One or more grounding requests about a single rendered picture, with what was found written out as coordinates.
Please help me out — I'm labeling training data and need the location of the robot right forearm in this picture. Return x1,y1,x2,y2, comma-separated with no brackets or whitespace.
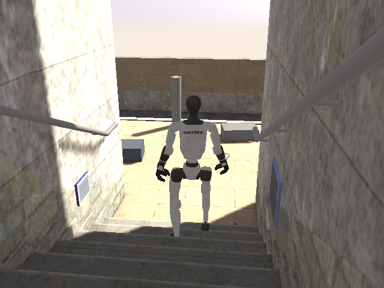
216,145,227,166

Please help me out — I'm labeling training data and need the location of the left robot upper arm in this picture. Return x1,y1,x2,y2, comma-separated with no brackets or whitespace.
164,121,181,155

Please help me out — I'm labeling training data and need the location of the robot left forearm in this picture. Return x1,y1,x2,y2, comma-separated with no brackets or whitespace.
157,146,169,170

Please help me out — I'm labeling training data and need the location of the robot torso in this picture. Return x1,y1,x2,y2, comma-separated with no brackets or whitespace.
179,121,207,180

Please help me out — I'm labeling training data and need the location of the robot right shin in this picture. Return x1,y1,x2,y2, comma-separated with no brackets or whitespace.
202,184,211,223

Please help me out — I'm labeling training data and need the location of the robot left hand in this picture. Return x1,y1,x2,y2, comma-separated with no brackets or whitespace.
156,168,170,182

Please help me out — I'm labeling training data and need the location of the robot right hand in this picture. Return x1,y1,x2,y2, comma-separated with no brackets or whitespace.
215,164,229,175

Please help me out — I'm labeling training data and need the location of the right robot upper arm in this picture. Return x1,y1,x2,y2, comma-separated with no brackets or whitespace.
206,122,222,155

